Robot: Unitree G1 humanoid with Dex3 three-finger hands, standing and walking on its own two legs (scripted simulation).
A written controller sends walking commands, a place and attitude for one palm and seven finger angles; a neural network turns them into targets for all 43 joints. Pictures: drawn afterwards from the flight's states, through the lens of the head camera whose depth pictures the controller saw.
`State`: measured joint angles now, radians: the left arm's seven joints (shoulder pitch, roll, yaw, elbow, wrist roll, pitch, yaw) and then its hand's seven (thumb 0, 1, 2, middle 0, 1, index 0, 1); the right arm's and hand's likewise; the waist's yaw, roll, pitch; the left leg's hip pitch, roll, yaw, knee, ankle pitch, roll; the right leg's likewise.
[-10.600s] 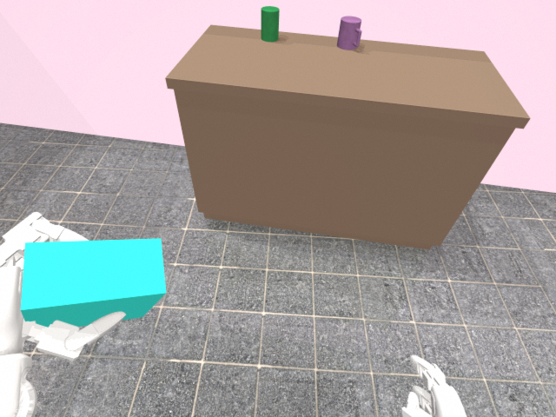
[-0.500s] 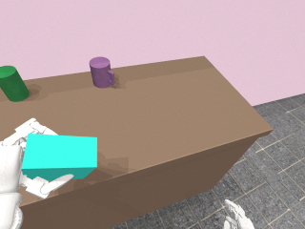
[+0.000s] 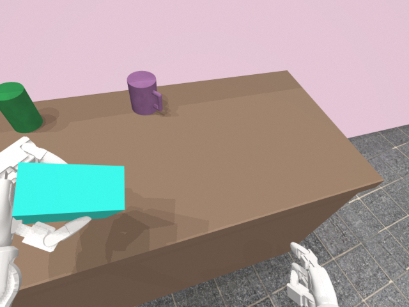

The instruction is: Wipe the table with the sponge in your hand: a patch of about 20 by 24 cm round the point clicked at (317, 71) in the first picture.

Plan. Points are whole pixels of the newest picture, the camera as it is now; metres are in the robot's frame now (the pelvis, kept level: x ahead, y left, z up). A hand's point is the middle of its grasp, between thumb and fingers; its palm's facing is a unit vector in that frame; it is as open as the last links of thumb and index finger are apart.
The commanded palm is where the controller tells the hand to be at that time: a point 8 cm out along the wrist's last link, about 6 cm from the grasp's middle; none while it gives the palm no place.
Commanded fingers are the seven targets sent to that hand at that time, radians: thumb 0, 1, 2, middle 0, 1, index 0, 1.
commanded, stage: come to a stop and stand still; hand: left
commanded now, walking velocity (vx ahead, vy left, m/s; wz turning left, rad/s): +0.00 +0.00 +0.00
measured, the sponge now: (85, 195) +0.24 +0.21 +0.14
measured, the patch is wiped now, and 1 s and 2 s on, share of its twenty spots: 0.00 0.00 0.00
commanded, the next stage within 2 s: look again from close up in 0.12 s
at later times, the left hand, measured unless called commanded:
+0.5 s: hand (55, 194) +0.22 +0.24 +0.16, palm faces +0.36 -0.85 -0.38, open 10.1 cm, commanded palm +0.17 +0.28 +0.17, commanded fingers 0.00 0.10 1.30 -1.20 -1.60 -1.20 -1.60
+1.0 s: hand (58, 214) +0.20 +0.23 +0.15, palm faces +0.34 -0.70 -0.63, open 10.1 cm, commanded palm +0.17 +0.26 +0.18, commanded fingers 0.00 0.10 1.30 -1.20 -1.60 -1.20 -1.60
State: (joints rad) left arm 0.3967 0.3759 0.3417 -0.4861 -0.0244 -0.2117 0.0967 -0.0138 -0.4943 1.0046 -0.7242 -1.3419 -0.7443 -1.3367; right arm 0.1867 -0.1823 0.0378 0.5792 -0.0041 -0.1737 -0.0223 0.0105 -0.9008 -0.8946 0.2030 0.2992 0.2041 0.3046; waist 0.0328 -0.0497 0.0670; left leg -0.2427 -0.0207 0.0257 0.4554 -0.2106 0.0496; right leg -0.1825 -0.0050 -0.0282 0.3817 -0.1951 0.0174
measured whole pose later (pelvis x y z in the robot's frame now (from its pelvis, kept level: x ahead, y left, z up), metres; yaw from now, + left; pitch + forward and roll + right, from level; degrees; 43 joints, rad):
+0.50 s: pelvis +0.01 +0.00 +0.00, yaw +0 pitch +0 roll -2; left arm 0.45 0.38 0.33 -0.50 -0.04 -0.20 0.11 -0.01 -0.49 1.01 -0.73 -1.34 -0.75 -1.33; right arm 0.20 -0.20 0.02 0.58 0.00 -0.12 -0.04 0.01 -0.90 -0.89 0.20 0.30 0.20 0.30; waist 0.02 -0.02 0.04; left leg -0.23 -0.01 0.02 0.44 -0.21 0.04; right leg -0.17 0.00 -0.03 0.36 -0.19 0.01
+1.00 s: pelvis -0.02 -0.04 -0.01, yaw +1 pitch -1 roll +0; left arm 0.34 0.52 0.32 -0.44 0.08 0.01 0.04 -0.01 -0.49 1.01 -0.73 -1.34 -0.75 -1.33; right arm 0.13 -0.23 0.04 0.58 -0.01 -0.08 -0.04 0.01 -0.90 -0.89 0.20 0.30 0.20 0.30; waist 0.07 0.01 0.02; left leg -0.31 0.00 0.01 0.59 -0.25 0.00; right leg -0.29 0.01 -0.04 0.61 -0.30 -0.03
